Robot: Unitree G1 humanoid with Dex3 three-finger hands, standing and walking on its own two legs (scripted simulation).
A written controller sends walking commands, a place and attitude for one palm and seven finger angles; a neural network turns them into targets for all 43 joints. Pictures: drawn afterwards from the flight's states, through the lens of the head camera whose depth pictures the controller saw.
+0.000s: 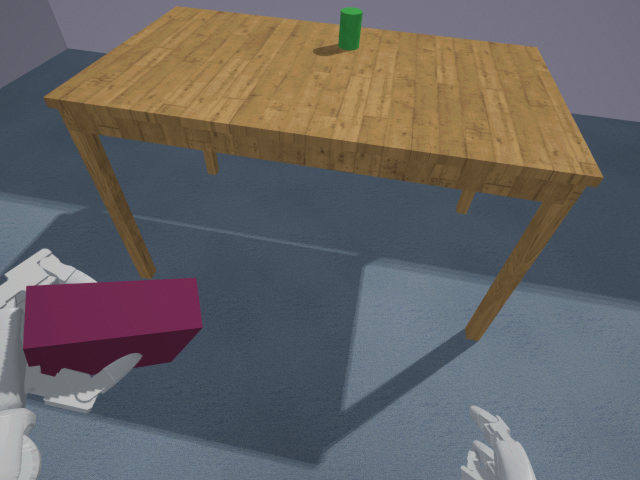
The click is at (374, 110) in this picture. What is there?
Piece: table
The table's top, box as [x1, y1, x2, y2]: [43, 6, 603, 186]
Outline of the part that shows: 43,97 49,107 555,181 597,186 603,177 537,48 530,46 361,27 359,47 355,50 344,50 339,48 337,45 339,25 337,24 176,6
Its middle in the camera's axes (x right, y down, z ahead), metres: +0.03 -0.50 +1.17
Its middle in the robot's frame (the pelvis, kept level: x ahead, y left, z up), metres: +1.21 +0.03 -0.03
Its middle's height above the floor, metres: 0.74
